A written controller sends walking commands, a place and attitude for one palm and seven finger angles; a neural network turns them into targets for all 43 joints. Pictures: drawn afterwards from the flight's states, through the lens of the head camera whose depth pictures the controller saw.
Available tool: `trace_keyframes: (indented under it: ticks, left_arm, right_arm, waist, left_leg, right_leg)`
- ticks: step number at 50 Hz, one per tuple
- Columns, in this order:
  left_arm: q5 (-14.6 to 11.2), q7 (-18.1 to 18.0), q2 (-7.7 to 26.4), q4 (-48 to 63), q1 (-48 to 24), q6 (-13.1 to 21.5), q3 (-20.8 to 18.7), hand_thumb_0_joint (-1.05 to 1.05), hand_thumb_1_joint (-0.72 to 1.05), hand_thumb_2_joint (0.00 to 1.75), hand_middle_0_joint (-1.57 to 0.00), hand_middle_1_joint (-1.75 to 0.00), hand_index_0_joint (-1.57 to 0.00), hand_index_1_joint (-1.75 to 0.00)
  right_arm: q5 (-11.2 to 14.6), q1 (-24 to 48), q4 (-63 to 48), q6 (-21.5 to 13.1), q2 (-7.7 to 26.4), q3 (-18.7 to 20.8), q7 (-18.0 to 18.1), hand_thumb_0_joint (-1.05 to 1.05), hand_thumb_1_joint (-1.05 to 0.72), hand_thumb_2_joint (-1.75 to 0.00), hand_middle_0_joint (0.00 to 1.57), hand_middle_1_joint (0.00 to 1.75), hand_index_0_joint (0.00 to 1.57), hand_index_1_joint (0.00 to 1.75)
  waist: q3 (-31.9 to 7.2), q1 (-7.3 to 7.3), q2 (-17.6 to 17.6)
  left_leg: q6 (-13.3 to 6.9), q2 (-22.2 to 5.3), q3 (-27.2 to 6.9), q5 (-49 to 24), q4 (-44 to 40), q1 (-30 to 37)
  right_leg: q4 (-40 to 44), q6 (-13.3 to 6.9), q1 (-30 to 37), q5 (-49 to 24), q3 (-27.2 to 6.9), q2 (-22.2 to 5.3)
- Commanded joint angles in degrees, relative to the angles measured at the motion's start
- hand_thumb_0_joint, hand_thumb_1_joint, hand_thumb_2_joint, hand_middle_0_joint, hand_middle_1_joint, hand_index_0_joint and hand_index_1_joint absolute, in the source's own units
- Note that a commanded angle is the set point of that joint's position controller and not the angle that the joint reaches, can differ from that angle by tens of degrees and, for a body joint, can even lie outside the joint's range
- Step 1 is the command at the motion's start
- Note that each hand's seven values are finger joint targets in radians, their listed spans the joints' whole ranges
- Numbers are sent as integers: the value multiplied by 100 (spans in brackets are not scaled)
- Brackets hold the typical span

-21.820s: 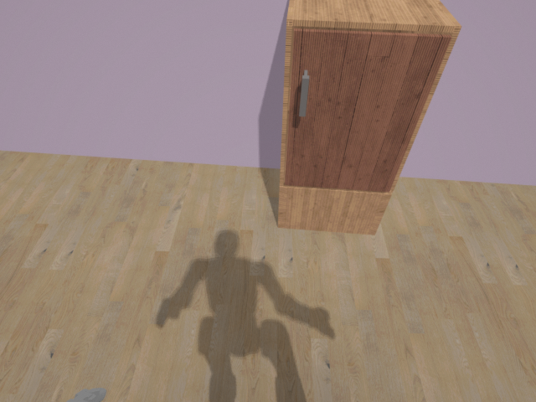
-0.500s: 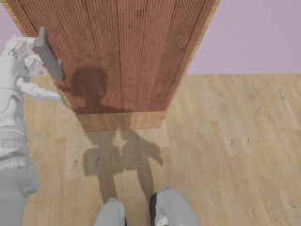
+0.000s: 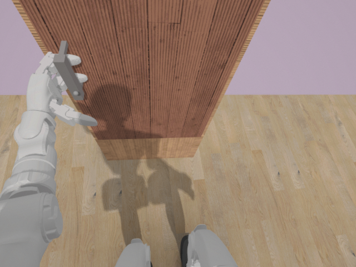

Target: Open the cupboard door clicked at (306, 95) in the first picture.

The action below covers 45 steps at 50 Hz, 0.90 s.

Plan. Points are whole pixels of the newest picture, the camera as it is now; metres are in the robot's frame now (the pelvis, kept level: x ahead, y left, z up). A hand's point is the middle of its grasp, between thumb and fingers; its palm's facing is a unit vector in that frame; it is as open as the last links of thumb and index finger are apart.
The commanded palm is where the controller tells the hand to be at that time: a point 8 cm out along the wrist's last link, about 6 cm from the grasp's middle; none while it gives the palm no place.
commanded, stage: slide the fingers in behind the handle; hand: left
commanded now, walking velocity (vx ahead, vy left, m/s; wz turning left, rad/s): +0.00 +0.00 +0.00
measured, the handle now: (71, 72) +0.53 +0.21 +0.05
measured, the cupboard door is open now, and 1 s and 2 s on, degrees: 0 0 24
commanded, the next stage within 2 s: close the thumb around the handle in 0.42 s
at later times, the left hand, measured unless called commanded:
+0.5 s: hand (81, 93) +0.48 +0.19 +0.05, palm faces +0.00 -1.00 -0.02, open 14.0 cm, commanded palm +0.45 +0.23 +0.05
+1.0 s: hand (81, 93) +0.48 +0.19 +0.05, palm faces +0.02 -1.00 -0.03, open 8.1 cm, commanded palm +0.45 +0.23 +0.05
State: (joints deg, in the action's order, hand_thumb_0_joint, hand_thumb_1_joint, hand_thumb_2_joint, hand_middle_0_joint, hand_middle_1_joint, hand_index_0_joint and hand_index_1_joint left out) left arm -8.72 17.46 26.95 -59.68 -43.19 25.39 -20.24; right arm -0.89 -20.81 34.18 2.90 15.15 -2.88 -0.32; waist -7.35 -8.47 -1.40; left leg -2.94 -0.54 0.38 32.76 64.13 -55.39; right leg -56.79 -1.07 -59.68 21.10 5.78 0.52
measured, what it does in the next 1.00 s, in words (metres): stands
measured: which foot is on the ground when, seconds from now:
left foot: down 0.00-1.00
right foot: down 0.00-1.00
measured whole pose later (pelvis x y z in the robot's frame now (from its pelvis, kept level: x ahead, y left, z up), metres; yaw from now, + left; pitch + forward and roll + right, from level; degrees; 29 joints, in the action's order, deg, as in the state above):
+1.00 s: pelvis -0.01 -0.01 +0.00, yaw +1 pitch +24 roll -3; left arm -7.5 15.3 26.8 -63.3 -45.5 27.1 -21.1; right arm -1.2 -20.3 34.8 1.7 15.7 -2.8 -0.1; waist -7.1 -8.3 -1.4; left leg -2.2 -0.3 0.5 32.3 64.6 -56.1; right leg -58.6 -2.0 -61.1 21.3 5.6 0.3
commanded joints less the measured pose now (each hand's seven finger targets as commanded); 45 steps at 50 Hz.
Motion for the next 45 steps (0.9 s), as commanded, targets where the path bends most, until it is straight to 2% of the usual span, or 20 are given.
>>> trace_keyframes:
  ticks: [1, 3, 5, 7, 9, 11, 15, 17, 20, 22, 25, 26, 27, 30, 36, 37, 40, 42, 44, 45]
  left_arm:
    - [16, -214, 1135, 1048, -2411, 347, -154, 0, -50, 30, -30, -120, -30, -120]
    - [114, -346, 1431, 1039, -2375, 410, -384, 0, -50, 30, -30, -120, -30, -120]
    - [192, -394, 1438, 1171, -2462, 525, -366, 0, -50, 30, -30, -120, -30, -120]
    - [178, -386, 1338, 921, -2154, 543, -356, 0, -50, 30, -30, -120, -30, -120]
    - [147, -334, 1357, 835, -2309, 530, -360, 0, -50, 30, -30, -120, -30, -120]
    - [131, -279, 1310, 946, -2335, 534, -316, 0, -50, 30, -30, -120, -30, -120]
    - [79, -206, 1408, 970, -2405, 526, -379, 0, -50, 30, -30, -120, -30, -120]
    - [39, -162, 1120, 1133, -2373, 533, -168, 0, -50, 30, -30, -120, -30, -120]
    - [53, -158, 1204, 1039, -2395, 499, -197, 0, -50, 30, -30, -120, -30, -120]
    - [49, -178, 1016, 1073, -2483, 487, -46, 0, -50, 30, -30, -120, -30, -120]
    - [68, -250, 1187, 1021, -2502, 507, -179, 0, -50, 30, -30, -120, -30, -120]
    - [89, -256, 1035, 910, -2478, 493, -69, 0, -50, 30, -30, -120, -30, -120]
    - [113, -274, 1233, 966, -2468, 528, -214, 0, -44, 32, -30, -121, -30, -121]
    - [139, -241, 1194, 1126, -2527, 610, -142, 0, -28, 40, -32, -122, -32, -122]
    - [71, -200, 1127, 863, -2430, 551, -124, 0, 6, 54, -34, -126, -34, -126]
    - [92, -207, 1235, 925, -2569, 563, -159, 0, 12, 56, -34, -127, -34, -127]
    - [95, -193, 1077, 1037, -2673, 595, -29, 0, 28, 64, -36, -128, -36, -128]
    - [96, -211, 1172, 864, -2550, 566, -124, 0, 40, 68, -36, -130, -36, -130]
    - [83, -181, 974, 903, -2806, 570, 59, 0, 51, 73, -37, -131, -37, -131]
    - [97, -180, 1154, 856, -2733, 572, -89, 0, 56, 76, -38, -131, -38, -131]
  right_arm:
    - [-35, -881, -244, -73, 1022, 384, 51, 0, -90, -90, 20, 30, 20, 30]
    - [-56, -880, -282, -80, 1020, 365, 51, 0, -90, -90, 20, 30, 20, 30]
    - [-83, -874, -306, -93, 994, 358, 30, 0, -90, -90, 20, 30, 20, 30]
    - [-70, -852, -326, -81, 985, 366, 18, 0, -90, -90, 20, 30, 20, 30]
    - [-60, -838, -343, -85, 1002, 352, 34, 0, -90, -90, 20, 30, 20, 30]
    - [-44, -827, -371, -86, 999, 358, 43, 0, -90, -90, 20, 30, 20, 30]
    - [-40, -865, -323, -107, 1028, 368, 62, 0, -90, -90, 20, 30, 20, 30]
    - [-37, -844, -335, -122, 998, 381, 54, 0, -90, -90, 20, 30, 20, 30]
    - [-23, -862, -268, -117, 1009, 388, 66, 0, -90, -90, 20, 30, 20, 30]
    - [-31, -848, -251, -123, 1012, 395, 60, 0, -90, -90, 20, 30, 20, 30]
    - [-41, -870, -236, -136, 1021, 388, 65, 0, -90, -90, 20, 30, 20, 30]
    - [-43, -858, -229, -145, 996, 382, 56, 0, -90, -90, 20, 30, 20, 30]
    - [-50, -871, -232, -148, 1022, 379, 60, 0, -90, -90, 20, 30, 20, 30]
    - [-51, -861, -265, -166, 1013, 397, 58, 0, -90, -90, 20, 30, 20, 30]
    - [-26, -824, -238, -169, 1017, 381, 68, 0, -90, -90, 20, 30, 20, 30]
    - [-30, -830, -233, -168, 1037, 379, 81, 0, -90, -90, 20, 30, 20, 30]
    - [-40, -834, -230, -208, 1017, 390, 71, 0, -90, -90, 20, 30, 20, 30]
    - [-43, -853, -219, -197, 1034, 381, 78, 0, -90, -90, 20, 30, 20, 30]
    - [-47, -837, -228, -223, 1015, 375, 84, 0, -90, -90, 20, 30, 20, 30]
    - [-50, -866, -193, -217, 1043, 382, 82, 0, -90, -90, 20, 30, 20, 30]
  waist:
    - [-2584, -88, -774]
    - [-2630, -8, -614]
    - [-2812, 26, -913]
    - [-2674, 19, -537]
    - [-2519, -47, -495]
    - [-2722, -8, -626]
    - [-2783, -27, -509]
    - [-2915, -35, -703]
    - [-2752, -41, -688]
    - [-2697, -100, -634]
    - [-2709, -66, -602]
    - [-2591, -111, -597]
    - [-2624, -48, -536]
    - [-2898, -33, -679]
    - [-2570, -87, -563]
    - [-2560, -111, -422]
    - [-2784, -90, -837]
    - [-2679, -98, -531]
    - [-2616, -202, -618]
    - [-2714, -126, -606]
  left_leg:
    - [420, -47, -456, -3143, -877, 1419]
    - [375, -12, -409, -2996, -863, 1194]
    - [440, -24, -434, -3297, -830, 1406]
    - [392, -22, -382, -3187, -815, 1221]
    - [322, -5, -363, -2850, -838, 984]
    - [329, 9, -349, -2848, -854, 1057]
    - [310, 0, -367, -2827, -828, 1062]
    - [327, 2, -347, -2990, -831, 1231]
    - [333, -6, -361, -2953, -831, 1184]
    - [326, -8, -376, -2822, -849, 1226]
    - [323, 5, -374, -2781, -846, 1156]
    - [281, 24, -326, -2634, -834, 1050]
    - [280, 25, -337, -2583, -853, 973]
    - [283, 39, -331, -2710, -835, 1125]
    - [254, 27, -312, -2483, -858, 988]
    - [229, 31, -318, -2390, -857, 889]
    - [294, 41, -351, -2572, -856, 1199]
    - [262, 27, -338, -2574, -825, 1038]
    - [227, 47, -331, -2451, -805, 988]
    - [261, 40, -359, -2475, -819, 1019]
  right_leg:
    - [248, -54, 1738, -1537, -253, 167]
    - [209, -63, 1980, -1631, -310, 159]
    - [139, -74, 1900, -1699, -301, 157]
    - [178, -60, 2048, -1763, -330, 165]
    - [177, -67, 2084, -1688, -351, 158]
    - [172, -56, 2154, -1701, -380, 146]
    - [174, -56, 2166, -1716, -382, 153]
    - [200, -50, 2161, -1804, -388, 141]
    - [204, -53, 2066, -1752, -373, 142]
    - [240, -43, 1958, -1617, -358, 136]
    - [217, -50, 1990, -1619, -364, 136]
    - [255, -41, 2004, -1601, -401, 136]
    - [243, -55, 2107, -1591, -411, 129]
    - [207, -66, 2191, -1703, -426, 126]
    - [276, -50, 2081, -1550, -422, 133]
    - [276, -42, 2145, -1538, -441, 126]
    - [246, -63, 1996, -1525, -415, 122]
    - [247, -49, 2063, -1587, -419, 128]
    - [248, -52, 1991, -1548, -435, 122]
    - [234, -56, 2021, -1525, -422, 118]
